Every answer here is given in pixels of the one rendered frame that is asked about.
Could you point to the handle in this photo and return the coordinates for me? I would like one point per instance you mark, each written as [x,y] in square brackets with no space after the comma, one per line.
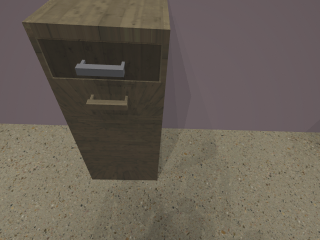
[100,70]
[96,104]

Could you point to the drawer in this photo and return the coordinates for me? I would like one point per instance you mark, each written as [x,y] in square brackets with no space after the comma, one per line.
[142,59]

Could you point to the cabinet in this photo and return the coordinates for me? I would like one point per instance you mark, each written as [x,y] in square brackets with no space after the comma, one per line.
[114,144]

